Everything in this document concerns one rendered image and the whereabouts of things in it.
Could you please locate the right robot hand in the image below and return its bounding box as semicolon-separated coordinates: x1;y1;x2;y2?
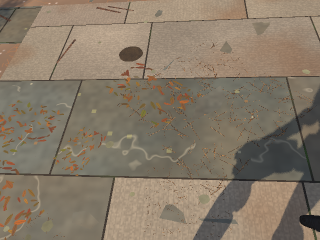
299;215;320;232

